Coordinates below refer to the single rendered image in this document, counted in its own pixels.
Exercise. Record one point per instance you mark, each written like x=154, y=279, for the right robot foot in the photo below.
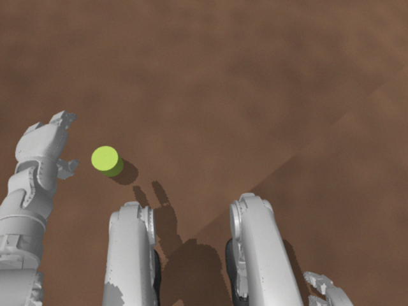
x=232, y=273

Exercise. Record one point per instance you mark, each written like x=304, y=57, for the can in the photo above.
x=107, y=161

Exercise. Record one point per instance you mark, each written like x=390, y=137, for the right robot hand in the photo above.
x=334, y=296

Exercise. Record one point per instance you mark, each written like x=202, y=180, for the left robot arm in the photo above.
x=23, y=220

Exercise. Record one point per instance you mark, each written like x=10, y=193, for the left robot hand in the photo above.
x=49, y=141

